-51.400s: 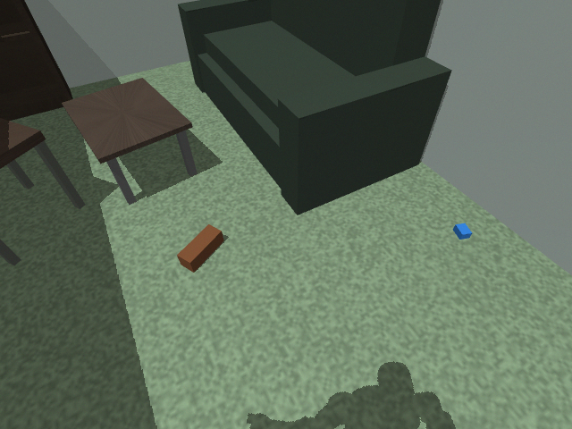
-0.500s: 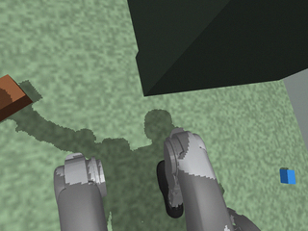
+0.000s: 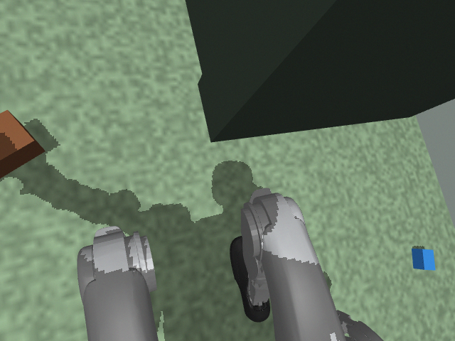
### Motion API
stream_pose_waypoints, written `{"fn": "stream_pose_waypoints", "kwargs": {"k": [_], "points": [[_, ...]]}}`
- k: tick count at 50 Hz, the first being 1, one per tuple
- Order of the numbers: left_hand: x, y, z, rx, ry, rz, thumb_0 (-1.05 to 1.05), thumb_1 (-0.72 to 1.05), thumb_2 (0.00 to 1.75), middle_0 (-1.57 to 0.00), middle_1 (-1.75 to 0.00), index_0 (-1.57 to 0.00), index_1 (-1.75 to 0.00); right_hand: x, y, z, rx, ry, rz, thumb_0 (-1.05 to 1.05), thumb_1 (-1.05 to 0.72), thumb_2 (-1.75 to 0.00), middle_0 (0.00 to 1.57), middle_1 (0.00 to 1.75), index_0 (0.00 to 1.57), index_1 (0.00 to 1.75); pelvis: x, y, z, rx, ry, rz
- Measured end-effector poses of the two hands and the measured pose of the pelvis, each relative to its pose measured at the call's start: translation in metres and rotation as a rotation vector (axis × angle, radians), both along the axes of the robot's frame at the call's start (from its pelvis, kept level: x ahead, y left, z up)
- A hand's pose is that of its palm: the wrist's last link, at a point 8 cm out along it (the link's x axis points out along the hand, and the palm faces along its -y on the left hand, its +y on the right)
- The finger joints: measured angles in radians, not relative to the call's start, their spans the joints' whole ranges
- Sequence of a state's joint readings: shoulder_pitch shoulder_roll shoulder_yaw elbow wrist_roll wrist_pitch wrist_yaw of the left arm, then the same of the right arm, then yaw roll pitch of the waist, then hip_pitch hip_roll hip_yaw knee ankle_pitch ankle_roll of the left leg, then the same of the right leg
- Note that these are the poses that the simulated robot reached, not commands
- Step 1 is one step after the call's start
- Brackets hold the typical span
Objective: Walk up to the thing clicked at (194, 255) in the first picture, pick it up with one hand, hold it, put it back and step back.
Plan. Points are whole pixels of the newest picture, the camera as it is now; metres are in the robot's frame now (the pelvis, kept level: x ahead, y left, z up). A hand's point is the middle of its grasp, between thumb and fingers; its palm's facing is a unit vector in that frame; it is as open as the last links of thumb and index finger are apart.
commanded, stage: rise first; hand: left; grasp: from above
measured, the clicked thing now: out of the picture +0.47 +0.39 -0.28
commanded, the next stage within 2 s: approach in 1.84 s
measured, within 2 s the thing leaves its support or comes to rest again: neither
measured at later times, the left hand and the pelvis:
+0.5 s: hand out of the picture +0.44 +0.40 -0.17, palm faces -0.34 -0.25 -0.91, open 14.0 cm; pelvis +0.00 +0.00 +0.00, yaw +0 degrees
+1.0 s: hand out of the picture +0.43 +0.40 -0.18, palm faces -0.35 -0.25 -0.90, open 14.0 cm; pelvis +0.00 +0.00 +0.00, yaw +0 degrees
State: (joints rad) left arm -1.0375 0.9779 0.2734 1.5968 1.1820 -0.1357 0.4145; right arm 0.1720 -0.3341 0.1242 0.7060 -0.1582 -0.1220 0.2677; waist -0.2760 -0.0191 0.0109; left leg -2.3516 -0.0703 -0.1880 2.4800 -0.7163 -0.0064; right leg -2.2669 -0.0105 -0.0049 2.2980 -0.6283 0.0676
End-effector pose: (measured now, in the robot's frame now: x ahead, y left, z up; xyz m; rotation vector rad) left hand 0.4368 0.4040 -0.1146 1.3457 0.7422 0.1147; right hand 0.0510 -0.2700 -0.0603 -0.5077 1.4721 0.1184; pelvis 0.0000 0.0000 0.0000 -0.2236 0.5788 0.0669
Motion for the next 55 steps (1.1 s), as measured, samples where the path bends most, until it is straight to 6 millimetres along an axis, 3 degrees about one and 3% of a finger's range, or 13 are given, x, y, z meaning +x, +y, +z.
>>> {"fn": "stream_pose_waypoints", "kwargs": {"k": [55], "points": [[0.0015, -0.0048, -0.0048, 0.001, 0.014, -0.019, 0.00, -0.53, 0.99, -0.09, -1.08, -0.10, -1.07, 0.0021, 0.0009, 0.0002, 0.017, -0.007, 0.016, 0.00, -0.90, -0.89, 0.20, 0.30, 0.20, 0.30, 0.0001, 0.0001, -0.0006, 0.000, -0.004, -0.002]]}}
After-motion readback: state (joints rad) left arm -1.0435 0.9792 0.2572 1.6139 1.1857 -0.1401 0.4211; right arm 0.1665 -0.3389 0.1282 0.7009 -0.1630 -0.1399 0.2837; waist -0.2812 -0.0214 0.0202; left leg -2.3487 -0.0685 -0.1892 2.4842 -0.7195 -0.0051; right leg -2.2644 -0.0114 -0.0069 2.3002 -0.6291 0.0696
